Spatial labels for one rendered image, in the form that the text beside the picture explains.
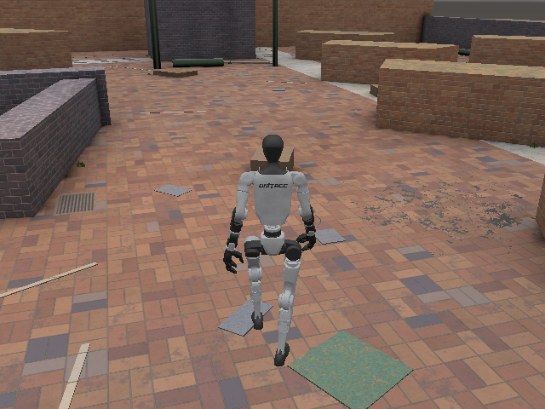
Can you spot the robot right forearm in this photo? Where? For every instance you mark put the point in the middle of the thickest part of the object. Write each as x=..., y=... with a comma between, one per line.
x=309, y=224

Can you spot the humanoid robot head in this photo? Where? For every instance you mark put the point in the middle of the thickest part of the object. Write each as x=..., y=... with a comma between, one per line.
x=272, y=147

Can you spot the left robot upper arm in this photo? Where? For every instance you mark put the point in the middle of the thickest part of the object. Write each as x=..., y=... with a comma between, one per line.
x=245, y=180

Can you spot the right robot upper arm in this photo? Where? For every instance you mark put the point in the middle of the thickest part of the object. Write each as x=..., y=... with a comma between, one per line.
x=300, y=181

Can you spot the left robot foot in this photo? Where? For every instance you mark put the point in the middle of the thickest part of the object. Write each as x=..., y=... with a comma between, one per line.
x=258, y=324

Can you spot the robot left hand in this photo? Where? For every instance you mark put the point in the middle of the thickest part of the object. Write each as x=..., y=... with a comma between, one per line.
x=229, y=262

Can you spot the robot left forearm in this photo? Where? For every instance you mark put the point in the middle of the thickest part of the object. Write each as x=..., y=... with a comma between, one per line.
x=234, y=232

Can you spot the robot right hand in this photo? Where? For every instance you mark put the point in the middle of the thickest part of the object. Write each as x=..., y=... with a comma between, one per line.
x=303, y=238

